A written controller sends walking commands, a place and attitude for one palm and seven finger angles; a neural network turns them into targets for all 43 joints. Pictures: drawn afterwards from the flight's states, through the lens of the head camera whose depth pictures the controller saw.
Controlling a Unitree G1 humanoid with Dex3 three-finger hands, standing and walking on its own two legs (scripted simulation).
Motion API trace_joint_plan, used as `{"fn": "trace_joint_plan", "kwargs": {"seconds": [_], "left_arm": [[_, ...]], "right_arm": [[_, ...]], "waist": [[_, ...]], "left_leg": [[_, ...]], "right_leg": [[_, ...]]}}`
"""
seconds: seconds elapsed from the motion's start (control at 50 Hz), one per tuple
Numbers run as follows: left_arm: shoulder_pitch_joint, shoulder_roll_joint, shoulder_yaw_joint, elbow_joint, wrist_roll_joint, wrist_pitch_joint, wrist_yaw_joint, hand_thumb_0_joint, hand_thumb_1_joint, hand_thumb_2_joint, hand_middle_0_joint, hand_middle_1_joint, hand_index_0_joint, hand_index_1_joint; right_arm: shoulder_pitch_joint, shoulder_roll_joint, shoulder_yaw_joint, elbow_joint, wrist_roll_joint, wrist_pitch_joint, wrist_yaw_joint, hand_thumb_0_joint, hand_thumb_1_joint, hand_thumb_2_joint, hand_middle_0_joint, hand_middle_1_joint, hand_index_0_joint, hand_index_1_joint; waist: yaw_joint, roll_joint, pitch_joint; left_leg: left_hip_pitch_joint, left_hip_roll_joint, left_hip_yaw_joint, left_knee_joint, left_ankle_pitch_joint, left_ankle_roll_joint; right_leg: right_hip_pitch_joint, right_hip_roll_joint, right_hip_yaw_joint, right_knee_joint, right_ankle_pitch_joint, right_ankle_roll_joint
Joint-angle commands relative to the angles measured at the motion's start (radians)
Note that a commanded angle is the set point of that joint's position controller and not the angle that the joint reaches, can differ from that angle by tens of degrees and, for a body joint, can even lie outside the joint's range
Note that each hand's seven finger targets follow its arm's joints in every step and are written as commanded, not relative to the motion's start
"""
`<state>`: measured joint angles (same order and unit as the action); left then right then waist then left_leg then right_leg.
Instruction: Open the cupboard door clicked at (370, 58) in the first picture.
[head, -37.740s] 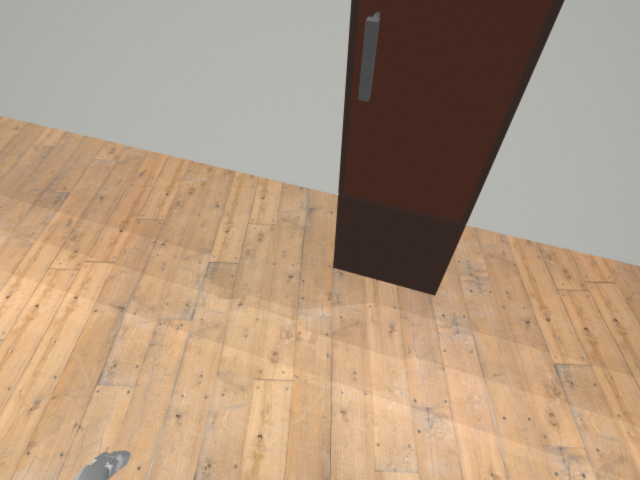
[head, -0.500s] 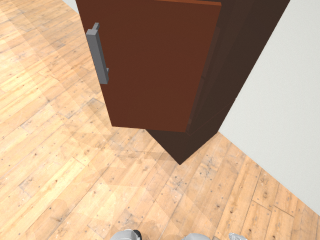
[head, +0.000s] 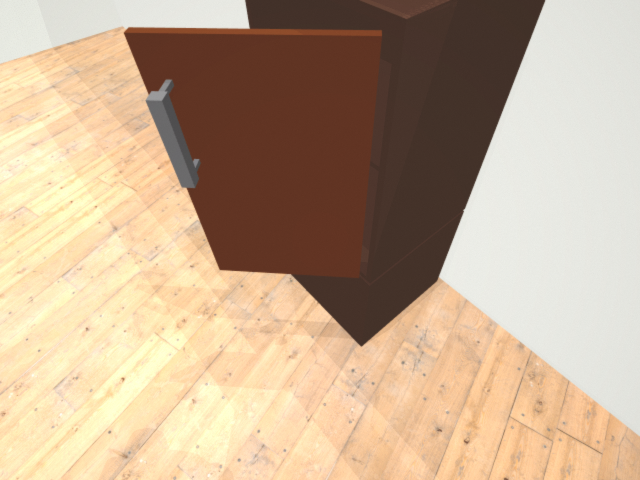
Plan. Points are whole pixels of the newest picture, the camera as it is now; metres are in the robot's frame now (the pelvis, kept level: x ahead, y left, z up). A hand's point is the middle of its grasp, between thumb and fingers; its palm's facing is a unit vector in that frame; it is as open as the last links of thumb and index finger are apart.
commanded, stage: come to a stop and stand still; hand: left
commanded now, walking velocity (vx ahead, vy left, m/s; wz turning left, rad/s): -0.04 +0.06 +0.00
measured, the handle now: (179, 136) +0.60 +0.29 +0.09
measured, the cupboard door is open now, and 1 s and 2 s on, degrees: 45 45 45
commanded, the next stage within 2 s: look again from close up in 0.70 s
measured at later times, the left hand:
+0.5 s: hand out of the picture +0.02 +0.22 -0.19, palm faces +0.02 -0.98 -0.17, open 7.3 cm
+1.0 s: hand out of the picture -0.01 +0.21 -0.18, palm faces +0.00 -0.98 -0.22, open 7.4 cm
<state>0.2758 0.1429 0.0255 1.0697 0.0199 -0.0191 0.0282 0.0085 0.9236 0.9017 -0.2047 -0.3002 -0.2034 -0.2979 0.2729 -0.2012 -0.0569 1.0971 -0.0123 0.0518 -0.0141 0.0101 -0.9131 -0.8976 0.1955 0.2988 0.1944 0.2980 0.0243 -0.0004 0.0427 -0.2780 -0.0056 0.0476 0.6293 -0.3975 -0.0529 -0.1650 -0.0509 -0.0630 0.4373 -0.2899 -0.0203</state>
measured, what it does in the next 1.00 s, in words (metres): steps on the spot: left foot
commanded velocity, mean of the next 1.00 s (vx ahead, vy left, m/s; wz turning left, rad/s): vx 0.00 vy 0.00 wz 0.00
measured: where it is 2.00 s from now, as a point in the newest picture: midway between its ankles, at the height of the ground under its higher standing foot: outside the picture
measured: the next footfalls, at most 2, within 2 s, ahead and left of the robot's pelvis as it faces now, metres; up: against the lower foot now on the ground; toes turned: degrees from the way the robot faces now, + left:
left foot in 0.08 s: +0.02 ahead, +0.13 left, +0.00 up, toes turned +4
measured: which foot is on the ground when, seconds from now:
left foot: up 0.00-0.06, down 0.08-1.00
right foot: down 0.00-1.00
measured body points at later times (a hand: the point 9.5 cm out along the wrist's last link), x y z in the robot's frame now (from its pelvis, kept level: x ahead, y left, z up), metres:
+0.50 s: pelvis +0.00 +0.05 +0.00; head +0.01 +0.06 +0.45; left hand +0.02 +0.27 -0.17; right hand +0.04 -0.19 -0.15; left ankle -0.02 +0.13 -0.75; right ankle -0.04 -0.10 -0.75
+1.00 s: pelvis -0.01 +0.04 -0.01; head +0.01 +0.03 +0.44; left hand +0.00 +0.26 -0.16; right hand -0.02 -0.17 -0.18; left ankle -0.02 +0.13 -0.75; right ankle -0.04 -0.10 -0.75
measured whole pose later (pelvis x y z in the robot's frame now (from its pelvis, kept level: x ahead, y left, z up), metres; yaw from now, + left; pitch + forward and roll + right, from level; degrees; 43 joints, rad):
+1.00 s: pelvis -0.01 +0.04 -0.01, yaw +0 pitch -1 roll +0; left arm 0.28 0.14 -0.02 1.11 0.01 -0.02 0.04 0.00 0.91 0.90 -0.20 -0.30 -0.20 -0.30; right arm 0.32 -0.14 0.01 1.09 -0.02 -0.02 -0.03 0.01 -0.91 -0.90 0.20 0.30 0.20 0.30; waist -0.01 0.04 0.04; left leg -0.21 -0.01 0.09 0.53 -0.31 0.05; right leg -0.18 -0.06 -0.05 0.51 -0.32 0.04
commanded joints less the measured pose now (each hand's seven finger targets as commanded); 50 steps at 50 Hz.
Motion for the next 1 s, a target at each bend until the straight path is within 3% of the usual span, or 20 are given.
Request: {"fn": "trace_joint_plan", "kwargs": {"seconds": [0.0, 0.02, 0.06, 0.08, 0.1, 0.14, 0.16, 0.24, 0.28, 0.44, 0.5, 0.74, 0.76, 0.78, 0.8, 0.82, 0.84, 0.86, 0.9, 0.98], "left_arm": [[0.047, 0.197, 0.045, -0.012, -0.009, 0.001, 0.019, 0.000, 0.900, 0.900, -0.200, -0.300, -0.200, -0.300], [0.036, 0.176, 0.041, -0.017, -0.014, 0.004, 0.018, 0.000, 0.900, 0.900, -0.200, -0.300, -0.200, -0.300], [0.046, 0.119, 0.026, -0.024, -0.011, 0.012, 0.017, 0.000, 0.900, 0.900, -0.200, -0.300, -0.200, -0.300], [0.043, 0.105, 0.023, -0.022, -0.005, 0.017, 0.022, 0.000, 0.900, 0.900, -0.200, -0.300, -0.200, -0.300], [0.025, 0.105, 0.020, -0.021, -0.004, 0.021, 0.017, 0.000, 0.900, 0.900, -0.200, -0.300, -0.200, -0.300], [0.006, 0.106, 0.016, -0.012, -0.005, 0.030, 0.011, 0.000, 0.900, 0.900, -0.200, -0.300, -0.200, -0.300], [0.014, 0.102, 0.011, -0.003, -0.004, 0.030, 0.009, 0.000, 0.900, 0.900, -0.200, -0.300, -0.200, -0.300], [0.031, 0.102, 0.005, 0.019, -0.003, 0.020, 0.006, 0.000, 0.900, 0.900, -0.200, -0.300, -0.200, -0.300], [0.031, 0.107, 0.002, 0.022, -0.005, 0.017, 0.006, 0.000, 0.900, 0.900, -0.200, -0.300, -0.200, -0.300], [0.037, 0.093, -0.003, 0.034, -0.006, 0.021, 0.006, 0.000, 0.900, 0.900, -0.200, -0.300, -0.200, -0.300], [0.045, 0.097, -0.005, 0.039, -0.008, 0.020, 0.006, 0.000, 0.900, 0.900, -0.200, -0.300, -0.200, -0.300], [0.063, 0.082, -0.006, 0.052, -0.012, 0.018, 0.011, 0.000, 0.900, 0.900, -0.200, -0.300, -0.200, -0.300], [0.062, 0.082, -0.009, 0.054, -0.012, 0.018, 0.012, 0.000, 0.900, 0.900, -0.200, -0.300, -0.200, -0.300], [0.079, 0.110, -0.027, 0.056, 0.008, -0.014, 0.052, 0.000, 0.900, 0.900, -0.200, -0.300, -0.200, -0.300], [0.090, 0.133, -0.014, 0.020, -0.004, -0.016, 0.046, 0.000, 0.900, 0.900, -0.200, -0.300, -0.200, -0.300], [0.072, 0.111, -0.019, 0.019, -0.005, -0.008, 0.036, 0.000, 0.900, 0.900, -0.200, -0.300, -0.200, -0.300], [0.073, 0.115, -0.022, 0.019, -0.004, -0.015, 0.030, 0.000, 0.900, 0.900, -0.200, -0.300, -0.200, -0.300], [0.084, 0.105, -0.022, 0.017, -0.007, -0.014, 0.025, 0.000, 0.900, 0.900, -0.200, -0.300, -0.200, -0.300], [0.078, 0.094, -0.026, 0.016, -0.010, -0.012, 0.022, 0.000, 0.900, 0.900, -0.200, -0.300, -0.200, -0.300], [0.063, 0.085, -0.027, 0.011, -0.007, -0.004, 0.017, 0.000, 0.900, 0.900, -0.200, -0.300, -0.200, -0.300]], "right_arm": [[0.016, -0.042, 0.007, -0.056, 0.009, -0.039, -0.010, 0.000, -0.900, -0.900, 0.200, 0.300, 0.200, 0.300], [0.030, -0.059, 0.005, -0.050, 0.005, -0.045, -0.014, 0.000, -0.900, -0.900, 0.200, 0.300, 0.200, 0.300], [0.028, -0.106, -0.002, -0.047, 0.001, -0.050, -0.021, 0.000, -0.900, -0.900, 0.200, 0.300, 0.200, 0.300], [0.019, -0.109, -0.003, -0.046, -0.001, -0.043, -0.021, 0.000, -0.900, -0.900, 0.200, 0.300, 0.200, 0.300], [0.002, -0.099, 0.003, -0.048, -0.001, -0.042, -0.022, 0.000, -0.900, -0.900, 0.200, 0.300, 0.200, 0.300], [-0.006, -0.087, 0.013, -0.038, 0.001, -0.044, -0.025, 0.000, -0.900, -0.900, 0.200, 0.300, 0.200, 0.300], [-0.020, -0.087, 0.015, -0.040, 0.000, -0.046, -0.025, 0.000, -0.900, -0.900, 0.200, 0.300, 0.200, 0.300], [-0.009, -0.078, 0.019, -0.035, 0.002, -0.057, -0.027, 0.000, -0.900, -0.900, 0.200, 0.300, 0.200, 0.300], [-0.002, -0.080, 0.022, -0.029, 0.002, -0.063, -0.028, 0.000, -0.900, -0.900, 0.200, 0.300, 0.200, 0.300], [0.016, -0.069, 0.031, -0.008, 0.002, -0.070, -0.032, 0.000, -0.900, -0.900, 0.200, 0.300, 0.200, 0.300], [0.027, -0.069, 0.034, 0.001, 0.000, -0.073, -0.032, 0.000, -0.900, -0.900, 0.200, 0.300, 0.200, 0.300], [0.092, -0.043, 0.038, 0.043, 0.003, -0.077, -0.035, 0.000, -0.900, -0.900, 0.200, 0.300, 0.200, 0.300], [0.093, -0.039, 0.038, 0.047, 0.002, -0.077, -0.035, 0.000, -0.900, -0.900, 0.200, 0.300, 0.200, 0.300], [0.038, -0.090, 0.046, -0.029, 0.016, -0.093, -0.016, 0.000, -0.900, -0.900, 0.200, 0.300, 0.200, 0.300], [0.099, -0.065, 0.042, -0.041, -0.001, -0.094, -0.011, 0.000, -0.900, -0.900, 0.200, 0.300, 0.200, 0.300], [0.092, -0.054, 0.044, -0.037, -0.002, -0.097, -0.015, 0.000, -0.900, -0.900, 0.200, 0.300, 0.200, 0.300], [0.106, -0.054, 0.050, -0.038, -0.007, -0.100, -0.013, 0.000, -0.900, -0.900, 0.200, 0.300, 0.200, 0.300], [0.108, -0.048, 0.052, -0.048, -0.005, -0.099, -0.014, 0.000, -0.900, -0.900, 0.200, 0.300, 0.200, 0.300], [0.112, -0.051, 0.050, -0.056, -0.001, -0.096, -0.017, 0.000, -0.900, -0.900, 0.200, 0.300, 0.200, 0.300], [0.098, -0.047, 0.050, -0.059, -0.001, -0.088, -0.015, 0.000, -0.900, -0.900, 0.200, 0.300, 0.200, 0.300]], "waist": [[-0.006, -0.174, -0.083], [-0.010, -0.145, -0.093], [-0.006, 0.004, -0.128], [-0.007, 0.004, -0.091], [-0.009, 0.011, -0.049], [-0.012, 0.096, -0.003], [-0.008, 0.084, 0.021], [-0.015, 0.012, -0.010], [-0.018, 0.020, -0.038], [-0.014, 0.011, 0.019], [-0.014, 0.034, 0.007], [-0.014, -0.020, 0.015], [-0.015, 0.001, 0.023], [-0.016, 0.035, 0.030], [-0.029, 0.085, -0.040], [-0.024, 0.113, -0.006], [-0.020, 0.147, -0.038], [-0.022, 0.126, -0.075], [-0.030, 0.064, -0.077], [-0.031, -0.006, 0.038]], "left_leg": [[0.054, 0.003, 0.020, -0.246, 0.207, 0.015], [0.140, 0.043, -0.001, -0.261, 0.354, 0.033], [0.245, 0.171, -0.087, -0.176, 0.626, 0.094], [0.198, 0.180, -0.077, -0.179, 0.549, 0.104], [0.161, 0.160, -0.073, -0.195, 0.491, 0.098], [0.108, 0.154, -0.096, -0.266, 0.410, 0.099], [0.096, 0.151, -0.099, -0.274, 0.385, 0.099], [0.142, 0.130, -0.071, -0.260, 0.425, 0.085], [0.167, 0.131, -0.072, -0.262, 0.472, 0.082], [0.146, 0.128, -0.068, -0.301, 0.470, 0.078], [0.153, 0.126, -0.068, -0.307, 0.486, 0.075], [0.143, 0.120, -0.063, -0.311, 0.446, 0.079], [0.140, 0.117, -0.063, -0.311, 0.448, 0.077], [0.089, 0.141, -0.071, -0.131, 0.800, 0.052], [0.100, 0.118, -0.077, -0.158, 0.577, 0.058], [0.081, 0.125, -0.082, -0.199, 0.520, 0.074], [0.079, 0.128, -0.090, -0.193, 0.535, 0.083], [0.104, 0.127, -0.086, -0.187, 0.512, 0.094], [0.114, 0.127, -0.086, -0.187, 0.479, 0.104], [0.048, 0.116, -0.080, -0.230, 0.312, 0.105]], "right_leg": [[0.129, -0.223, 0.156, 0.045, 0.745, -0.087], [0.065, -0.182, 0.121, 0.066, 0.641, -0.056], [-0.059, -0.097, 0.056, 0.058, 0.306, -0.003], [-0.057, -0.076, 0.053, 0.017, 0.179, 0.002], [-0.061, -0.071, 0.062, -0.004, 0.174, 0.002], [-0.043, -0.060, 0.050, -0.009, 0.099, 0.010], [-0.046, -0.057, 0.054, -0.019, 0.101, 0.011], [-0.021, -0.068, 0.065, -0.046, 0.187, 0.008], [-0.010, -0.069, 0.065, -0.043, 0.201, 0.011], [-0.004, -0.064, 0.052, -0.060, 0.171, 0.020], [0.007, -0.067, 0.055, -0.057, 0.178, 0.018], [0.031, -0.067, 0.049, -0.069, 0.181, 0.013], [0.028, -0.070, 0.052, -0.068, 0.189, 0.012], [-0.029, -0.086, 0.084, -0.021, 0.405, 0.019], [0.020, -0.083, 0.062, 0.024, 0.218, -0.011], [-0.017, -0.065, 0.053, 0.027, 0.119, -0.016], [0.003, -0.053, 0.046, 0.036, 0.115, -0.016], [0.009, -0.049, 0.039, 0.035, 0.113, -0.016], [-0.003, -0.046, 0.040, 0.037, 0.125, -0.012], [-0.057, -0.045, 0.054, 0.017, 0.083, -0.007]]}}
